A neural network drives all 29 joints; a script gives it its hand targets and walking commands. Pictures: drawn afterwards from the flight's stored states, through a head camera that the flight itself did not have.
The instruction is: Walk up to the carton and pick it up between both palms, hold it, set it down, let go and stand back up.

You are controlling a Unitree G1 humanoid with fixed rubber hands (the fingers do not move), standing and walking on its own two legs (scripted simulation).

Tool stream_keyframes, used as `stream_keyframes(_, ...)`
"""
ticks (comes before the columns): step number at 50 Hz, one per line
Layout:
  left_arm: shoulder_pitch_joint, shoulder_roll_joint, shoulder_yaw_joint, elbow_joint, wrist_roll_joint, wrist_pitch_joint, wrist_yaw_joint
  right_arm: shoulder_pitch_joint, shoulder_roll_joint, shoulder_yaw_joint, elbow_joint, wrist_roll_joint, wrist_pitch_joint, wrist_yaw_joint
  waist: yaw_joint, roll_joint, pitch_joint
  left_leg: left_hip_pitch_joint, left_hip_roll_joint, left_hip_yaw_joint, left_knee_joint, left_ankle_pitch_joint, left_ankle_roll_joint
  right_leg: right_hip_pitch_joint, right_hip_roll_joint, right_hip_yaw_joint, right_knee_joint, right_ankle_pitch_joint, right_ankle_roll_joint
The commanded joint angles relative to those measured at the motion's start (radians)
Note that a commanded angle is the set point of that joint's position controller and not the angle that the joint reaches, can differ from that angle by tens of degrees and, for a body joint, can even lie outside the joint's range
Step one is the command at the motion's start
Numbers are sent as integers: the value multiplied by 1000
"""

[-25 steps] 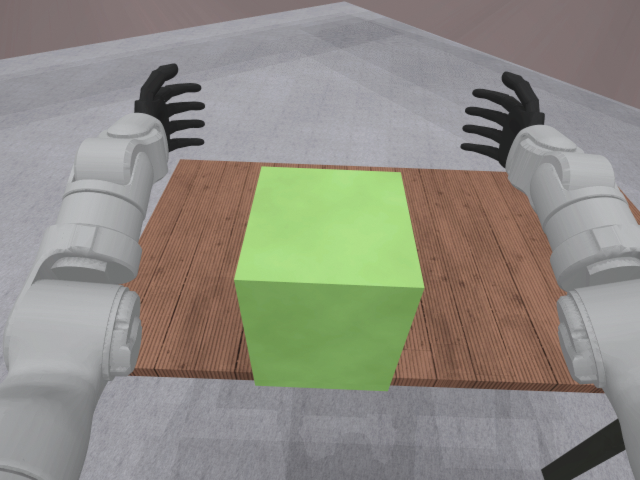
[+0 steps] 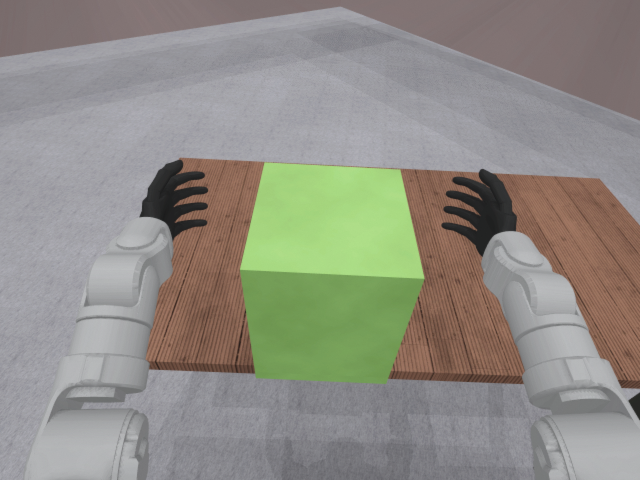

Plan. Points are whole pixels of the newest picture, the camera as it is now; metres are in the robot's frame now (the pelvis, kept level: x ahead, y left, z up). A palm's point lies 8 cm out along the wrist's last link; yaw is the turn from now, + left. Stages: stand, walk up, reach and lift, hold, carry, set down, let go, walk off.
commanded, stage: set down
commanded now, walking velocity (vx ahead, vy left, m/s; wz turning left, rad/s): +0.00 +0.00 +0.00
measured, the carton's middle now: (326, 275) +0.41 +0.01 +0.03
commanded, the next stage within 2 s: none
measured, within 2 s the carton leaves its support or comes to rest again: neither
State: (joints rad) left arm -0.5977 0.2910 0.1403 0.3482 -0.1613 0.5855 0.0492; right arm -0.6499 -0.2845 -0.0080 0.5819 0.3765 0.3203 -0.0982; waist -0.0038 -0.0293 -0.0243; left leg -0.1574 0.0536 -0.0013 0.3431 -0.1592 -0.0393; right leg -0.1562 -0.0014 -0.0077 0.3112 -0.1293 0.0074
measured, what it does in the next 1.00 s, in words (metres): stands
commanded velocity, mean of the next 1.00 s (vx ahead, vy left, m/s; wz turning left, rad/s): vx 0.00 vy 0.00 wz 0.00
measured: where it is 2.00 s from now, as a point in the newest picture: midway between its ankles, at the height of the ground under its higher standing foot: outside the picture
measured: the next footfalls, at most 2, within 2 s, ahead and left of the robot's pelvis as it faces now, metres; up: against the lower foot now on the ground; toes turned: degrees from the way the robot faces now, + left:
none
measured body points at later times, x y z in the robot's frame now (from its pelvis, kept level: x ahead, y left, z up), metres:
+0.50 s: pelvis +0.01 +0.00 +0.00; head +0.00 +0.01 +0.45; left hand +0.32 +0.22 +0.09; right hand +0.33 -0.20 +0.10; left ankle +0.02 +0.14 -0.75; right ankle +0.03 -0.12 -0.75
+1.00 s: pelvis +0.03 +0.01 +0.00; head +0.02 +0.01 +0.45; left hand +0.26 +0.22 +0.03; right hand +0.26 -0.21 +0.03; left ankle +0.02 +0.14 -0.75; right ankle +0.03 -0.12 -0.75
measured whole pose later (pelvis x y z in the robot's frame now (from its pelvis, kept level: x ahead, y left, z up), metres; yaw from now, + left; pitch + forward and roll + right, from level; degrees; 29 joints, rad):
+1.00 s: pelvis +0.03 +0.01 +0.00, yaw -2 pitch -3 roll +0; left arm 0.23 0.17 0.03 0.06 -0.13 0.05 0.04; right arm 0.26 -0.19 -0.02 0.10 0.19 -0.06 -0.03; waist 0.05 0.00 0.03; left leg -0.04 0.05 0.04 0.28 -0.18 -0.03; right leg -0.06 -0.01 0.02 0.26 -0.15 0.01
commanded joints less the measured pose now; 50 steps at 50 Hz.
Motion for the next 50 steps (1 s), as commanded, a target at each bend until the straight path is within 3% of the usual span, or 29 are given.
stream_keyframes(1,-180,67,52,-201,50,-5,-16,-181,-132,-31,-150,-7,-25,-2,-2,58,-257,144,-82,52,-24,186,3,123,67,-32,-28,101,15)
stream_keyframes(6,-109,19,36,-273,51,-4,-14,-114,-96,-51,-249,-26,-33,2,-2,53,-157,101,-80,58,-57,55,9,69,60,-31,-36,-13,9)
stream_keyframes(9,-45,-1,35,-341,52,-27,-8,-49,-94,-51,-319,-38,-56,11,10,52,-186,137,-77,57,-47,110,3,67,69,-37,-32,8,6)
stream_keyframes(13,38,7,53,-380,35,-41,-7,18,-82,-37,-416,-45,-66,7,24,-5,-183,133,-88,67,-43,128,16,70,63,-21,-36,32,16)
stream_keyframes(14,112,-3,66,-414,43,-53,-12,104,-75,-28,-442,-44,-75,6,33,-4,-196,149,-88,69,-44,160,13,99,62,-16,-35,65,18)
stream_keyframes(15,86,-4,49,-423,35,-57,-16,80,-85,-43,-466,-52,-80,1,16,0,-204,157,-90,71,-42,163,9,79,64,-17,-40,69,19)
stream_keyframes(18,138,-12,51,-452,33,-76,-17,144,-70,-39,-506,-61,-87,-2,34,7,-186,147,-88,72,-53,139,9,78,60,-13,-44,36,11)
stream_keyframes(19,179,-20,40,-463,32,-86,-17,193,-63,-45,-516,-66,-93,0,25,16,-170,152,-89,73,-51,139,8,78,59,-10,-46,34,9)
stream_keyframes(22,240,-21,42,-498,33,-127,-22,257,-50,-52,-580,-90,-125,-2,27,15,-178,173,-93,76,-43,180,5,69,56,-10,-50,58,11)
stream_keyframes(24,333,-45,24,-516,40,-162,-29,374,-40,-52,-573,-99,-144,2,12,20,-150,199,-91,66,-44,210,-3,71,57,-9,-59,77,7)
stream_keyframes(26,399,-58,8,-529,55,-196,-31,460,-34,-49,-561,-100,-165,8,6,58,-115,233,-88,58,-37,250,-19,58,56,-11,-68,88,0)
stream_keyframes(32,543,-52,-7,-527,49,-301,-30,592,-3,-35,-663,-127,-241,22,39,27,-72,211,-87,59,-43,251,-7,46,49,-1,-85,50,-6)
stream_keyframes(35,579,-47,-40,-561,34,-373,-20,649,-3,-50,-707,-149,-294,36,41,43,-83,231,-81,55,-38,260,-14,17,50,-4,-88,28,-12)
stream_keyframes(36,568,-43,-54,-554,19,-391,-17,640,-8,-62,-714,-162,-306,38,33,36,-87,230,-79,53,-40,247,-14,8,51,-2,-93,17,-12)
stream_keyframes(38,610,-41,-55,-546,19,-431,-8,675,-7,-54,-719,-166,-330,49,53,25,-86,243,-73,50,-40,263,-12,-2,51,-1,-95,14,-17)
stream_keyframes(41,694,-57,-67,-482,25,-480,-11,781,-6,-55,-642,-179,-353,60,35,19,-47,260,-70,43,-42,291,-13,1,46,7,-115,22,-23)
stream_keyframes(42,715,-55,-58,-460,35,-501,-14,803,9,-37,-633,-175,-361,63,54,11,-30,255,-71,47,-49,290,-7,2,41,13,-118,20,-22)
stream_keyframes(44,739,-69,-85,-431,36,-531,-15,833,5,-46,-592,-179,-379,65,38,19,0,241,-67,40,-60,260,-7,0,39,18,-124,-9,-27)
stream_keyframes(45,746,-60,-79,-434,37,-554,-14,837,13,-32,-611,-176,-398,70,59,14,-18,239,-69,43,-56,264,-5,6,35,21,-122,-6,-26)
stream_keyframes(49,731,-53,-114,-409,26,-614,5,815,9,-57,-595,-194,-454,80,47,23,-10,217,-60,41,-53,243,-9,-1,37,17,-111,-15,-37)
stream_keyframes(50,767,-56,-110,-381,41,-629,9,862,22,-40,-547,-193,-460,86,59,34,11,219,-63,44,-52,247,-9,2,32,20,-112,-15,-39)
